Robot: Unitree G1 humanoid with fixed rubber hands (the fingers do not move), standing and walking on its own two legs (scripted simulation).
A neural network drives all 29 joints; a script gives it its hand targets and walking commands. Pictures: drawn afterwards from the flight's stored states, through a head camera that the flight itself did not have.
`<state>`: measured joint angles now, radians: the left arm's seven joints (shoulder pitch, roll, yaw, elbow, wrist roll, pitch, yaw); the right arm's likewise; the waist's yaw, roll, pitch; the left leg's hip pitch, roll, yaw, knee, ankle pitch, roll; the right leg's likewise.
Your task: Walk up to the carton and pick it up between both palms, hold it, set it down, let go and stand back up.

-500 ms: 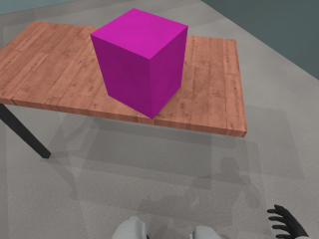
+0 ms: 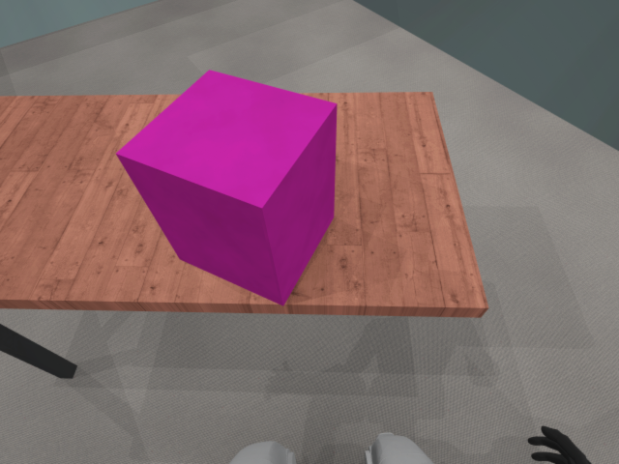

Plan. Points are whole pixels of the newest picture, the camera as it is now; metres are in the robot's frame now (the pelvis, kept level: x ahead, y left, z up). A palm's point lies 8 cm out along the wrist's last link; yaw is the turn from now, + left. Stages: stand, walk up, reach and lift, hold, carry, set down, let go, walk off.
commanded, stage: walk up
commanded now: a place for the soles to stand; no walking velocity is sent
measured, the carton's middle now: (247, 192) +0.49 +0.11 +0.03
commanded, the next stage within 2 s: none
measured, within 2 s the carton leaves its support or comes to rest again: neither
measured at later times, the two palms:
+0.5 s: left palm out of the picture +0.14 +0.39 -0.10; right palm (543, 437) +0.15 -0.26 -0.05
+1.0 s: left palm (49, 431) +0.17 +0.36 -0.08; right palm out of the picture +0.11 -0.28 -0.09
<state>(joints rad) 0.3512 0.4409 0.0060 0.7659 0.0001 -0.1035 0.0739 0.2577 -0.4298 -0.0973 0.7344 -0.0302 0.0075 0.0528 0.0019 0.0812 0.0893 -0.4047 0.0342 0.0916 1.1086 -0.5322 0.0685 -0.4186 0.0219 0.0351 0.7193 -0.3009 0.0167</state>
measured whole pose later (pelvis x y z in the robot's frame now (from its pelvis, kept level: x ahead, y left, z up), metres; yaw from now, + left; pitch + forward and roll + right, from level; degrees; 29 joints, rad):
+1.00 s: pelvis +0.03 +0.06 -0.01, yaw -6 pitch -4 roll +1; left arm 0.19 0.44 0.01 0.77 0.00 -0.04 0.04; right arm 0.14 -0.42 -0.09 0.83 -0.02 0.00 0.01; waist 0.00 0.00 0.12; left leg -0.35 0.05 0.12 0.82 -0.40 0.03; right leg -0.42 0.03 0.07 0.80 -0.30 -0.01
